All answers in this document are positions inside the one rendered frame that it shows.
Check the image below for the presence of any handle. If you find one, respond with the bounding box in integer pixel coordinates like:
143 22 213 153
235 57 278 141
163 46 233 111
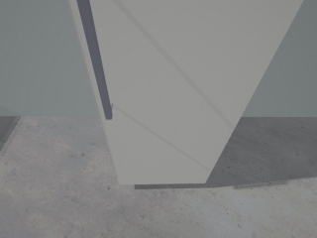
76 0 113 120

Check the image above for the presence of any fridge door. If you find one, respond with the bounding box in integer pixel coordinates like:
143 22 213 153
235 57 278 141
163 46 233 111
69 0 304 185

